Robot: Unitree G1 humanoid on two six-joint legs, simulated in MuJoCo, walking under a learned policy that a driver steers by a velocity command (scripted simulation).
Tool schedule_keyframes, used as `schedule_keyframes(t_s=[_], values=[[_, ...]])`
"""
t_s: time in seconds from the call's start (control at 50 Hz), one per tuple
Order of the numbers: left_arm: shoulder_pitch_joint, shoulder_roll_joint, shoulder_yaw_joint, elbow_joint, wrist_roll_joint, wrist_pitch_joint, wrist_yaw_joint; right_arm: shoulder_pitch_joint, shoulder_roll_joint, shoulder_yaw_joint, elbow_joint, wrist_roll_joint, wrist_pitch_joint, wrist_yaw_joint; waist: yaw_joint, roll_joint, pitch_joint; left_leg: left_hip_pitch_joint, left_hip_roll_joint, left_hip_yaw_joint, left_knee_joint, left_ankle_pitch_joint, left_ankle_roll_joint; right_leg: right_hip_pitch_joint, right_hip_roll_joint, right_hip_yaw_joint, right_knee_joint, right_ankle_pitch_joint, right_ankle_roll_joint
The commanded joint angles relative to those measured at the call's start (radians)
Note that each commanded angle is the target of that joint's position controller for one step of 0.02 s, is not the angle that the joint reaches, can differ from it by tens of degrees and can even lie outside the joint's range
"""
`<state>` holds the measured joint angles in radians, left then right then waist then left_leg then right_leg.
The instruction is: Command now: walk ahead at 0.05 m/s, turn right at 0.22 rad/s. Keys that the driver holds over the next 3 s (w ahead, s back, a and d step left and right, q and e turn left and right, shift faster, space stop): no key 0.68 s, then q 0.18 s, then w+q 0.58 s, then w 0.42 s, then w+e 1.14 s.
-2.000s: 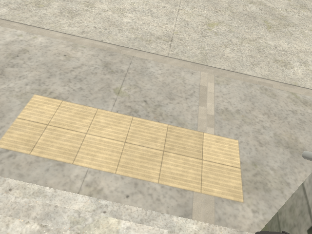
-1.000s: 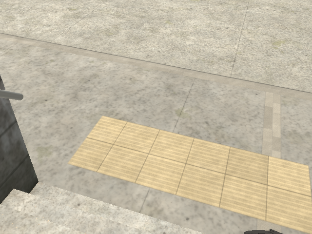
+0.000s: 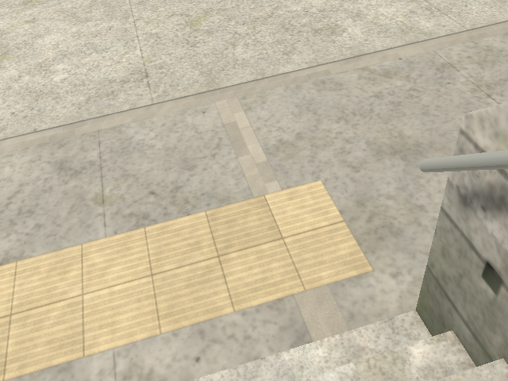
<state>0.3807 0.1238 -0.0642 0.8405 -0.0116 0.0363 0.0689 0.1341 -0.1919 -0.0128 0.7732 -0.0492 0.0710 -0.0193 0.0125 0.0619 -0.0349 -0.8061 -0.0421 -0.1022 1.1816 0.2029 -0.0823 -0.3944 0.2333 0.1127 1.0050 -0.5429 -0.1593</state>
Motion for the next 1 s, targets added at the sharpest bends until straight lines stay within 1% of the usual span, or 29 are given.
schedule_keyframes(t_s=[0.02, 0.1, 0.16, 0.18, 0.22, 0.28, 0.32, 0.34, 0.36, 0.38, 0.4, 0.42, 0.44, 0.46, 0.5, 0.56, 0.7, 0.72, 0.74, 0.76, 0.78, 0.8, 0.82, 0.84, 0.86, 0.88, 0.9, 0.96, 1.0], values=[[-0.010, 0.101, 0.012, -0.054, 0.007, -0.020, 0.000, -0.057, -0.073, -0.020, -0.060, 0.001, -0.015, 0.003, 0.005, -0.133, 0.110, -0.095, 0.040, -0.112, -0.201, 0.067, 0.018, 0.066, -0.262, 0.476, -0.254, 0.301, 0.002], [-0.054, 0.069, 0.008, -0.062, 0.004, -0.019, -0.016, -0.086, -0.075, -0.018, -0.061, 0.030, -0.039, 0.014, 0.044, -0.143, 0.108, 0.193, 0.077, -0.075, -0.581, 0.175, 0.051, -0.014, -0.198, 0.416, -0.194, 0.346, -0.013], [-0.015, 0.079, 0.018, -0.052, 0.027, -0.012, -0.032, -0.074, -0.083, -0.024, -0.061, 0.063, -0.056, 0.022, 0.110, -0.136, 0.124, 0.338, 0.103, -0.034, -0.857, 0.171, 0.075, -0.023, -0.160, 0.385, -0.132, 0.503, -0.022], [-0.040, 0.086, 0.016, -0.046, 0.019, -0.019, -0.042, -0.040, -0.078, -0.028, -0.051, 0.069, -0.060, 0.021, 0.101, -0.169, 0.090, 0.474, 0.099, -0.005, -0.746, 0.201, 0.076, -0.128, -0.163, 0.381, -0.090, 0.594, -0.017], [0.032, 0.110, 0.025, -0.044, 0.040, -0.009, -0.051, -0.064, -0.097, -0.035, -0.063, 0.079, -0.072, 0.025, 0.175, -0.099, 0.106, 0.381, 0.137, -0.004, -0.988, 0.107, 0.086, 0.031, -0.157, 0.414, -0.043, 0.700, -0.042], [0.034, 0.152, 0.026, -0.042, 0.040, -0.011, -0.063, 0.079, -0.104, -0.050, 0.006, 0.082, -0.070, 0.018, 0.145, -0.051, 0.064, 0.568, 0.147, 0.086, -1.148, 0.115, 0.092, 0.014, -0.138, 0.390, 0.098, 0.771, -0.041], [0.049, 0.168, 0.033, -0.033, 0.031, -0.016, -0.059, 0.202, -0.133, -0.062, 0.067, 0.083, -0.068, 0.014, 0.104, 0.045, 0.029, 0.850, 0.211, 0.116, -1.053, 0.410, 0.119, -0.186, -0.101, 0.289, 0.289, 0.469, -0.027], [0.049, 0.174, 0.039, -0.046, 0.027, -0.023, -0.053, 0.301, -0.163, -0.067, 0.092, 0.071, -0.060, 0.017, 0.065, 0.117, -0.038, 1.074, 0.273, 0.111, -0.865, 0.632, 0.162, -0.391, -0.079, 0.215, 0.422, 0.111, -0.012], [0.068, 0.150, 0.039, -0.045, 0.012, -0.037, -0.055, 0.396, -0.181, -0.072, 0.128, 0.090, -0.048, 0.023, 0.017, 0.221, -0.138, 1.344, 0.369, 0.105, -0.695, 0.748, 0.224, -0.623, -0.057, 0.089, 0.603, -0.350, 0.019], [0.036, 0.147, 0.034, -0.048, 0.001, -0.048, -0.051, 0.447, -0.158, -0.068, 0.137, 0.123, -0.049, 0.032, -0.058, 0.176, -0.260, 1.417, 0.410, 0.097, -0.630, 0.584, 0.283, -0.668, -0.078, -0.018, 0.753, -0.560, 0.016], [-0.004, 0.130, 0.028, -0.046, 0.004, -0.049, -0.048, 0.432, -0.152, -0.065, 0.141, 0.132, -0.055, 0.031, -0.078, 0.167, -0.276, 1.282, 0.431, -0.003, -0.720, 0.295, 0.325, -0.617, -0.113, -0.062, 0.745, -0.503, 0.005], [-0.060, 0.162, 0.052, -0.022, 0.044, -0.032, -0.034, 0.420, -0.139, -0.053, 0.127, 0.109, -0.064, 0.030, -0.100, 0.063, -0.181, 1.105, 0.389, -0.037, -0.779, 0.278, 0.353, -0.602, -0.071, -0.117, 0.938, -0.419, 0.004], [-0.139, 0.138, 0.053, -0.043, 0.047, -0.008, -0.025, 0.430, -0.139, -0.030, 0.117, 0.062, -0.082, 0.025, -0.096, 0.002, -0.106, 0.991, 0.395, -0.056, -0.773, 0.391, 0.400, -0.614, -0.073, -0.141, 1.063, -0.370, 0.027], [-0.107, 0.096, 0.037, -0.060, 0.039, -0.001, -0.022, 0.345, -0.202, -0.037, 0.114, 0.035, -0.093, 0.008, -0.017, 0.027, -0.095, 0.896, 0.475, -0.116, -0.811, 0.294, 0.467, -0.585, -0.146, -0.134, 1.029, -0.297, 0.071], [-0.156, 0.108, 0.032, -0.066, 0.060, 0.020, -0.015, 0.293, -0.236, -0.041, 0.103, 0.032, -0.097, 0.004, -0.008, 0.007, -0.034, 0.693, 0.435, -0.062, -0.909, 0.245, 0.452, -0.485, -0.157, -0.160, 1.039, -0.210, 0.101], [-0.154, 0.100, 0.030, -0.044, 0.057, 0.044, -0.018, 0.325, -0.208, -0.019, 0.119, 0.030, -0.091, 0.009, 0.011, -0.020, 0.006, 0.593, 0.370, 0.008, -0.874, 0.286, 0.400, -0.431, -0.176, -0.140, 1.014, -0.190, 0.094], [-0.077, 0.083, -0.011, -0.058, 0.045, 0.034, -0.028, 0.305, -0.243, -0.024, 0.138, 0.061, -0.069, 0.012, 0.050, 0.164, 0.021, 0.390, 0.295, 0.122, -0.901, 0.377, 0.272, -0.014, -0.200, -0.169, 0.584, -0.269, 0.035], [-0.031, 0.093, -0.013, -0.052, 0.049, 0.022, -0.031, 0.312, -0.240, -0.038, 0.142, 0.061, -0.056, 0.009, 0.074, 0.086, 0.068, 0.323, 0.260, 0.143, -0.811, 0.332, 0.235, 0.049, -0.225, -0.112, 0.405, -0.156, 0.023], [0.050, 0.211, 0.012, -0.029, 0.039, 0.018, -0.021, 0.271, -0.196, -0.047, 0.089, 0.038, -0.051, 0.007, 0.104, -0.248, 0.114, 0.159, 0.149, 0.215, -0.551, -0.043, 0.175, 0.091, -0.370, 0.127, 0.201, 0.445, 0.027], [0.148, 0.277, 0.026, -0.009, 0.029, 0.019, 0.008, 0.083, -0.192, -0.056, 0.007, 0.020, -0.041, 0.013, 0.218, -0.461, 0.119, -0.047, 0.007, 0.055, -0.438, -0.777, 0.144, 0.104, -0.478, 0.545, -0.180, 0.603, -0.012], [0.122, 0.235, 0.021, 0.010, 0.062, 0.012, 0.018, 0.066, -0.197, -0.065, 0.003, 0.059, -0.047, 0.026, 0.184, -0.266, 0.143, -0.092, -0.014, -0.199, -0.432, -0.882, 0.147, 0.077, -0.486, 0.628, -0.283, 0.394, -0.105], [0.047, 0.264, 0.035, 0.000, 0.083, 0.001, 0.036, 0.051, -0.172, -0.065, -0.045, 0.077, -0.069, 0.043, 0.137, -0.294, 0.179, -0.122, -0.047, -0.224, -0.364, -0.811, 0.163, -0.002, -0.509, 0.654, -0.271, 0.435, -0.128], [-0.012, 0.228, 0.033, 0.015, 0.081, -0.004, 0.046, 0.042, -0.165, -0.065, -0.046, 0.079, -0.079, 0.047, 0.089, -0.296, 0.180, -0.048, -0.051, -0.214, -0.315, -0.658, 0.173, -0.127, -0.490, 0.589, -0.224, 0.364, -0.102], [-0.135, 0.210, 0.034, 0.001, 0.063, -0.009, 0.050, 0.101, -0.104, -0.052, -0.037, 0.068, -0.075, 0.032, -0.021, -0.288, 0.175, 0.029, -0.063, -0.159, -0.173, -0.488, 0.172, -0.256, -0.510, 0.427, -0.116, 0.292, -0.097], [-0.203, 0.160, 0.032, -0.043, 0.051, -0.018, 0.035, 0.135, -0.085, -0.055, -0.014, 0.029, -0.054, 0.003, -0.064, -0.166, 0.101, 0.180, -0.097, -0.017, 0.052, -0.330, 0.142, -0.376, -0.500, 0.265, 0.011, 0.257, -0.106], [-0.209, 0.144, 0.033, -0.056, 0.041, -0.023, 0.017, 0.151, -0.070, -0.057, -0.021, 0.015, -0.032, -0.016, -0.093, -0.136, 0.055, 0.182, -0.140, 0.022, 0.170, -0.269, 0.135, -0.412, -0.501, 0.193, 0.013, 0.176, -0.085], [-0.213, 0.123, 0.033, -0.066, 0.034, -0.025, 0.001, 0.154, -0.078, -0.059, -0.033, 0.007, -0.014, -0.021, -0.109, -0.141, 0.053, 0.121, -0.140, 0.006, 0.191, -0.282, 0.128, -0.394, -0.509, 0.173, 0.002, 0.096, -0.062], [-0.149, 0.164, 0.055, -0.054, 0.052, -0.046, -0.030, 0.103, -0.097, -0.058, -0.085, 0.007, 0.003, -0.021, -0.094, -0.165, 0.037, -0.001, -0.097, 0.024, 0.133, -0.172, 0.112, -0.241, -0.505, 0.086, -0.002, -0.105, 0.009], [-0.026, 0.192, 0.069, -0.028, 0.065, -0.054, -0.031, -0.005, -0.115, -0.063, -0.117, 0.003, 0.001, -0.010, -0.009, -0.128, 0.038, -0.068, -0.065, 0.021, -0.015, -0.114, 0.102, -0.094, -0.508, 0.094, -0.023, -0.211, 0.023]])
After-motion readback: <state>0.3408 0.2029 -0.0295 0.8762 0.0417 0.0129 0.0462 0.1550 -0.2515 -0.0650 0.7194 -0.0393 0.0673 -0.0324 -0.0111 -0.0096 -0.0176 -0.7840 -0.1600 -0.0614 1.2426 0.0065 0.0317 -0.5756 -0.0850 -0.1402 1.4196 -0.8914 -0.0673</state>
